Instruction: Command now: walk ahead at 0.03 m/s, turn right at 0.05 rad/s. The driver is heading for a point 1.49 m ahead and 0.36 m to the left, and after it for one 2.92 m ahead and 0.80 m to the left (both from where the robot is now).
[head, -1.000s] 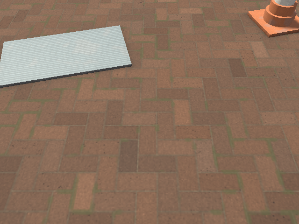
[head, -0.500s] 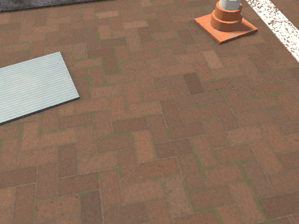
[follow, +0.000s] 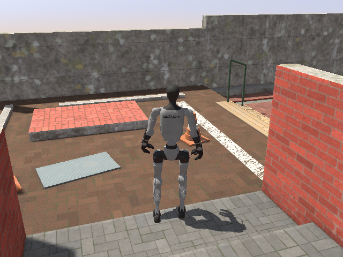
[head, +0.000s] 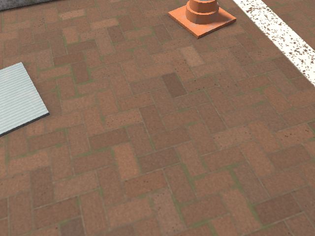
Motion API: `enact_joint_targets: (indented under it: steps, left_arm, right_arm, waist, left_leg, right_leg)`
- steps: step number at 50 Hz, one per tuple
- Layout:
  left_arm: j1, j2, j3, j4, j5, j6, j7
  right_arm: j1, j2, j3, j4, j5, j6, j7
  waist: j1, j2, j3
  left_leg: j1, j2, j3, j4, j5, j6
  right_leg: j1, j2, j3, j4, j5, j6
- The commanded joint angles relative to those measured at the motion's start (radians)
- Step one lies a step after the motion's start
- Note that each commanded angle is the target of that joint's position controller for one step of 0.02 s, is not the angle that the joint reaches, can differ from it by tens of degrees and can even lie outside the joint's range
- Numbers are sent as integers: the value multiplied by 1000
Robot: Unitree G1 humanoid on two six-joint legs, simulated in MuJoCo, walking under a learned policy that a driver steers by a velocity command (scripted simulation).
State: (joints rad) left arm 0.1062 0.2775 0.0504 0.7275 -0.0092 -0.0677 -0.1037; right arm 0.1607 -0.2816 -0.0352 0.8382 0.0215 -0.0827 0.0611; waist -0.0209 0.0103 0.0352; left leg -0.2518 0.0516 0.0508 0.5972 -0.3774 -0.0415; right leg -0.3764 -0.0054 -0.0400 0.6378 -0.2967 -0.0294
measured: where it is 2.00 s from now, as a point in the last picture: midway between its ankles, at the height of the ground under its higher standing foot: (150, 230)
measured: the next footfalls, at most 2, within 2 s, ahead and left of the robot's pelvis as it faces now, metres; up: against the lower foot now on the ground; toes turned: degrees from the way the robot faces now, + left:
right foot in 1.44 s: +0.43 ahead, -0.08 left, -0.16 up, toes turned +1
left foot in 1.86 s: +0.61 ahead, +0.20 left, -0.16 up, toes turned +3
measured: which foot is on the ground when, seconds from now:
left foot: down 0.00-1.00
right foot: down 0.00-0.98, up 1.00-1.00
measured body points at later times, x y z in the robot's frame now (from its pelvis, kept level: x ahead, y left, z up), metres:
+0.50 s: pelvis -0.01 -0.01 +0.01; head +0.03 -0.01 +0.46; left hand +0.14 +0.26 -0.09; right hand +0.09 -0.26 -0.12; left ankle -0.04 +0.14 -0.73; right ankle +0.02 -0.10 -0.73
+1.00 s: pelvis +0.03 +0.02 +0.00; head +0.05 +0.02 +0.45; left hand +0.10 +0.29 -0.11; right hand +0.11 -0.24 -0.12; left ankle -0.03 +0.10 -0.73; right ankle +0.02 -0.10 -0.72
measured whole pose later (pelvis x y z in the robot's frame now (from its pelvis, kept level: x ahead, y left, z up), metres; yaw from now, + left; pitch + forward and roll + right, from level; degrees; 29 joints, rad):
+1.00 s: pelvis +0.03 +0.02 +0.00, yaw +1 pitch -2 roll +0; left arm 0.35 0.26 0.03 0.72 0.07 -0.05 0.00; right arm 0.31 -0.25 -0.03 0.82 -0.08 -0.13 0.00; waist 0.00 0.00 0.07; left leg -0.11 -0.03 0.09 0.52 -0.39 0.08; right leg -0.26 -0.03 -0.04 0.68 -0.39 -0.13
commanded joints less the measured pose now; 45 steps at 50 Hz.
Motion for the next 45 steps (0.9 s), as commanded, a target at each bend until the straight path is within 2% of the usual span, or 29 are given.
enact_joint_targets:
  steps: [1, 5, 6, 11, 21, 36, 37, 38, 39, 40, 41, 42, 43, 44, 45]
  left_arm:
    - [12, 127, 35, -66, 0, -11, 3]
    - [5, 140, 37, -79, 3, -16, 3]
    - [12, 148, 41, -75, 2, -16, 3]
    - [15, 150, 40, -86, 5, -15, 9]
    - [68, 143, 39, -85, 11, 1, 11]
    - [118, 127, 35, -79, 14, 9, 11]
    - [151, 155, 47, -73, 18, 10, 19]
    - [187, 200, 67, -66, 35, 12, 35]
    - [219, 207, 72, -62, 49, 7, 51]
    - [255, 194, 69, -57, 52, -4, 70]
    - [286, 169, 59, -49, 47, -19, 90]
    - [266, 126, 37, -66, 41, -33, 107]
    - [269, 93, 20, -68, 41, -43, 116]
    - [241, 84, 10, -75, 41, -48, 124]
    - [206, 86, 7, -68, 32, -45, 124]
  right_arm:
    - [48, -93, -23, -39, -4, 6, -4]
    - [24, -105, -24, -44, -5, 16, -8]
    - [36, -112, -26, -37, -11, 19, -7]
    - [19, -107, -22, -36, -13, 22, -8]
    - [29, -100, -16, -27, -14, 23, -2]
    - [41, -89, -13, -13, -18, 41, -6]
    - [65, -112, -23, -6, -25, 46, -13]
    - [77, -144, -37, -8, -46, 47, -23]
    - [93, -139, -40, -9, -65, 42, -36]
    - [111, -117, -37, -13, -76, 31, -52]
    - [111, -77, -28, -22, -84, 18, -65]
    - [55, -42, -17, -53, -93, 1, -74]
    - [15, -25, -12, -79, -95, -10, -81]
    - [33, -14, -7, -93, -95, -18, -83]
    - [48, -11, -5, -94, -91, -20, -80]
  waist:
    - [-1, -23, -120]
    - [1, -25, -101]
    - [-3, -30, -87]
    - [3, -22, -70]
    - [8, -8, -55]
    - [4, -8, -38]
    - [11, -16, -29]
    - [25, -24, 2]
    - [32, -37, 45]
    - [39, -70, 62]
    - [50, -127, 40]
    - [64, -140, 28]
    - [68, -136, 25]
    - [41, -133, 22]
    - [6, -97, 50]
  left_leg:
    - [5, -4, 5, -79, 206, -4]
    - [8, -5, 3, -109, 181, -3]
    - [8, -10, 10, -115, 148, -1]
    - [12, -11, 7, -154, 132, 5]
    - [21, -13, 5, -201, 151, 11]
    - [46, -18, 9, -238, 163, 8]
    - [30, -26, 18, -233, 52, 21]
    - [-6, -33, 21, -210, -119, 52]
    - [-48, -28, 14, -178, -225, 86]
    - [-78, -29, 11, -117, -229, 114]
    - [-76, -58, 41, -7, -121, 113]
    - [-62, -54, 15, 82, -49, 121]
    - [-73, -33, -27, 163, -99, 134]
    - [-45, -25, -29, 170, -125, 143]
    - [0, -27, -17, 36, -161, 150]
  right_leg:
    - [150, -57, 50, -100, 433, -21]
    - [153, -51, 45, -129, 369, -16]
    - [149, -49, 49, -147, 315, -14]
    - [161, -42, 42, -180, 224, -13]
    - [209, -26, 19, -205, 247, -9]
    - [230, -18, 10, -234, 272, -3]
    - [235, -18, 14, -253, 116, -21]
    - [220, -26, 35, -278, -158, -65]
    - [189, -66, 91, -316, -355, -116]
    - [187, -130, 178, -355, -448, -176]
    - [220, -213, 292, -414, -467, -244]
    - [214, -282, 379, -451, -408, -284]
    - [205, -311, 401, -473, -361, -285]
    - [179, -310, 375, -463, -328, -270]
    - [153, -295, 342, -465, -330, -254]
Velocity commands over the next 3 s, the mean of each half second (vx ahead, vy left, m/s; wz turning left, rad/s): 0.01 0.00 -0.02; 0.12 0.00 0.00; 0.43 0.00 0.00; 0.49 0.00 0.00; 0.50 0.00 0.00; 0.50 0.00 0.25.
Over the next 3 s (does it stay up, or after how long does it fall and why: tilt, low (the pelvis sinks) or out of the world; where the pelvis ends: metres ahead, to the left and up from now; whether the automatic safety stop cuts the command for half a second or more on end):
stays up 1.09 0.12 -0.17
